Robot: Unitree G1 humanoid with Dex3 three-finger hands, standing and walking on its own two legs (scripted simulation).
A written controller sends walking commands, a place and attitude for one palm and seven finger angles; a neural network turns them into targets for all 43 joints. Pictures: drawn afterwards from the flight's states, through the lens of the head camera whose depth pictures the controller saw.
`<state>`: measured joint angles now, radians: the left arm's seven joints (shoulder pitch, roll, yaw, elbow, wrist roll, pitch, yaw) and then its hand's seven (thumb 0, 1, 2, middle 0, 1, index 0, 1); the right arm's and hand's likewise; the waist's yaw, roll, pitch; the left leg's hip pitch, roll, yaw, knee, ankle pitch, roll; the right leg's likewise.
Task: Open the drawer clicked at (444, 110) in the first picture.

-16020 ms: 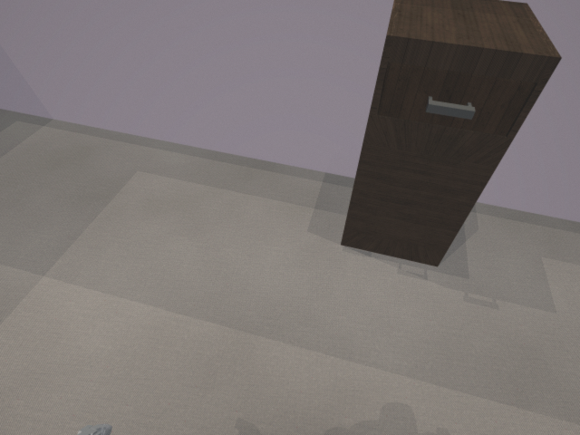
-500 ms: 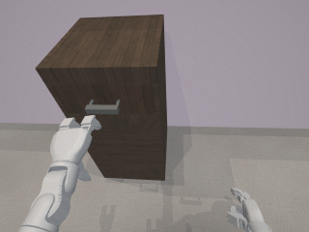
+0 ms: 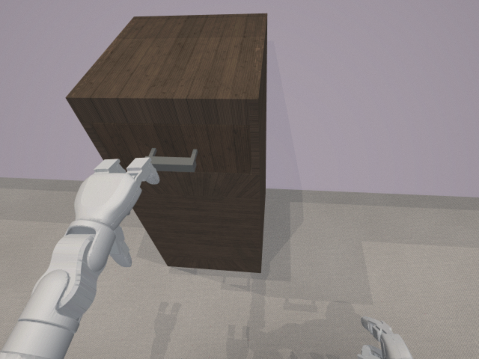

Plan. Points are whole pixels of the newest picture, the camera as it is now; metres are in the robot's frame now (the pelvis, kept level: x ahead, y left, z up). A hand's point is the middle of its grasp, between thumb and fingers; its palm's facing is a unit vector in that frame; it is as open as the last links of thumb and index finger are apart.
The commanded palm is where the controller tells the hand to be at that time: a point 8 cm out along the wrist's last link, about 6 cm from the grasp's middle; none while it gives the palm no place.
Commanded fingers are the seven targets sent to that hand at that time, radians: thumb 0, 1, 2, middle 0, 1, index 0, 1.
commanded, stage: raise the hand with hooked fingers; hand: left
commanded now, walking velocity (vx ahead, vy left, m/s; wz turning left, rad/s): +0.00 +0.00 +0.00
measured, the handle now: (171, 158) +0.54 +0.26 -0.03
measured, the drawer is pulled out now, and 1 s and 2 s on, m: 0.00 0.00 0.00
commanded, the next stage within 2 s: move the hooked fingers above the handle in 0.12 s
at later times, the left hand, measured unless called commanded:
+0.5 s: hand (134, 206) +0.32 +0.23 +0.08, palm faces +0.03 -0.06 -1.00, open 13.8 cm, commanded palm +0.31 +0.24 +0.13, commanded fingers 0.00 -0.50 0.30 -0.30 -1.20 -0.30 -1.20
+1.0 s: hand (145, 182) +0.39 +0.24 +0.06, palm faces -0.01 -0.04 -1.00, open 13.8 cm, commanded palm +0.38 +0.25 +0.12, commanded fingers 0.00 -0.50 0.30 -0.30 -1.20 -0.30 -1.20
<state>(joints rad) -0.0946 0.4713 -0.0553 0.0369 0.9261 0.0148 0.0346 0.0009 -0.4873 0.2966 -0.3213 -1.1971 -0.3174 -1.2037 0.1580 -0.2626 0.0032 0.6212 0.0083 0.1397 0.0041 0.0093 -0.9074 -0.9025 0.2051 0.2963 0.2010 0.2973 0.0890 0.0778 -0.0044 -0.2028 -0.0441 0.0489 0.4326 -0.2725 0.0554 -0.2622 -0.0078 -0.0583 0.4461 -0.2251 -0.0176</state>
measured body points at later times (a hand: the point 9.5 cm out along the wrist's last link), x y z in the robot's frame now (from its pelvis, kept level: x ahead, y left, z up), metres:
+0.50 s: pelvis -0.01 -0.02 +0.00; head +0.01 -0.05 +0.45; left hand +0.31 +0.23 +0.14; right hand +0.19 -0.23 -0.11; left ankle -0.03 +0.08 -0.74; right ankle +0.00 -0.11 -0.74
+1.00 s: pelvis -0.01 -0.02 -0.01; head +0.05 -0.04 +0.44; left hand +0.39 +0.24 +0.11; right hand +0.10 -0.28 -0.14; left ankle -0.03 +0.08 -0.74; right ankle +0.00 -0.11 -0.74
